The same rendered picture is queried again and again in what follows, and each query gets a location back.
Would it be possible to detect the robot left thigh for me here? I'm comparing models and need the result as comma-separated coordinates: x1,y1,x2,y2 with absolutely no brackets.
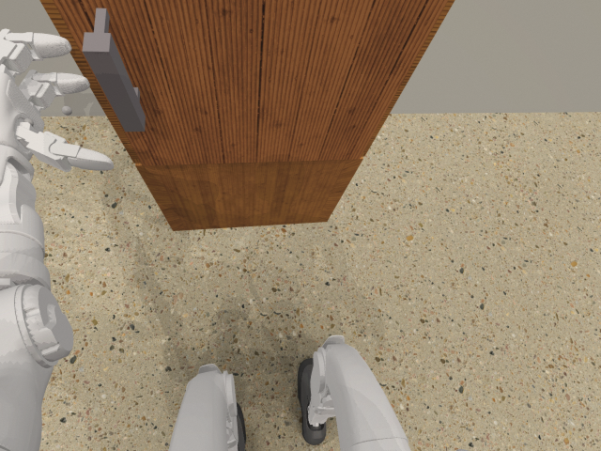
168,370,238,451

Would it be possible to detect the robot left hand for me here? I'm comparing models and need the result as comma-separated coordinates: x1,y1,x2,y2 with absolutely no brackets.
0,29,114,172

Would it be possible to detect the cupboard door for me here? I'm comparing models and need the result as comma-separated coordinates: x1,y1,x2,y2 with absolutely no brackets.
53,0,448,166

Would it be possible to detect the handle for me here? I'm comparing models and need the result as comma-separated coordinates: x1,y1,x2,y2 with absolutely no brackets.
82,8,146,132

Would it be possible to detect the left robot forearm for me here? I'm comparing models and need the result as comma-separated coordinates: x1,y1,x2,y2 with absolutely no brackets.
0,144,51,291

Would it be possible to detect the robot left upper arm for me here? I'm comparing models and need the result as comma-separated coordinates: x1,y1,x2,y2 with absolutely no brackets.
0,284,73,451

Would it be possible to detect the robot right shin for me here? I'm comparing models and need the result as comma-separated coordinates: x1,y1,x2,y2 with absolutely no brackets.
308,335,345,425

